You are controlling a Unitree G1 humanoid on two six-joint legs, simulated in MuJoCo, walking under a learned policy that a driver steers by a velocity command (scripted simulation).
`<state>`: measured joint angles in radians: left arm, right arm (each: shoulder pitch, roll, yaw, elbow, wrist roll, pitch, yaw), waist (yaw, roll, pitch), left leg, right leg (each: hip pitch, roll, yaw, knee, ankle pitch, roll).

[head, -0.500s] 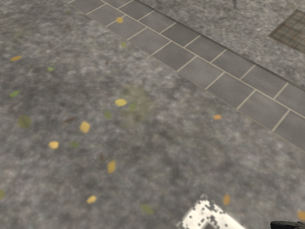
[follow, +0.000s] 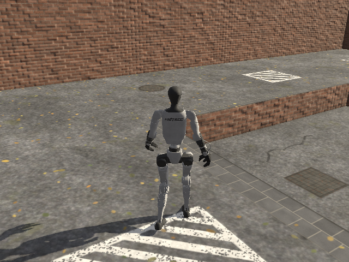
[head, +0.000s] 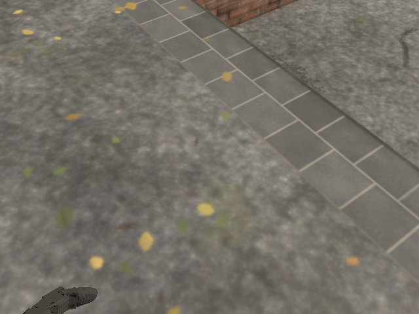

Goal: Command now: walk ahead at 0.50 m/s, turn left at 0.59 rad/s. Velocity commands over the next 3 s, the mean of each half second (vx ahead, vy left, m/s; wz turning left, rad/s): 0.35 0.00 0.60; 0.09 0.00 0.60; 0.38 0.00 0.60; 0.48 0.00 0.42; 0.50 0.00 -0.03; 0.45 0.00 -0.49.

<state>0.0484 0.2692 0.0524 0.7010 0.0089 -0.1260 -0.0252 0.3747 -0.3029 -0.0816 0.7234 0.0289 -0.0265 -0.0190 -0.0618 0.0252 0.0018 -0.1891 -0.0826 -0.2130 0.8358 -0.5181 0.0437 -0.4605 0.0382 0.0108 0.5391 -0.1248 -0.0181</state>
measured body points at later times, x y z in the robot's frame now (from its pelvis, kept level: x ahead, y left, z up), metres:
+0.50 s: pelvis +0.22 +0.04 -0.01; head +0.27 +0.07 +0.44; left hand +0.22 +0.35 -0.13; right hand +0.50 -0.15 -0.08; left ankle +0.31 +0.15 -0.72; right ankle +0.11 -0.12 -0.66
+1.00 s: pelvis +0.31 +0.02 +0.01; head +0.33 +0.02 +0.46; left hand +0.25 +0.33 -0.08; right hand +0.61 -0.12 -0.07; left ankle +0.27 +0.14 -0.67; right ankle +0.39 -0.07 -0.72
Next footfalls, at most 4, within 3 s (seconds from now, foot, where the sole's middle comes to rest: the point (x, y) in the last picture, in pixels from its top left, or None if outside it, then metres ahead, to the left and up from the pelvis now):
0.44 left None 0.34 0.16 -0.76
0.90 right None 0.42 -0.04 -0.76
1.38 left None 0.32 0.27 -0.76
1.84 right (70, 266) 0.66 0.45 -0.76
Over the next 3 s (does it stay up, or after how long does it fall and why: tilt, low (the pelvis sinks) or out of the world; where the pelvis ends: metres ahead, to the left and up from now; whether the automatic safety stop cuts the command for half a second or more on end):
stays up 0.78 0.89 0.00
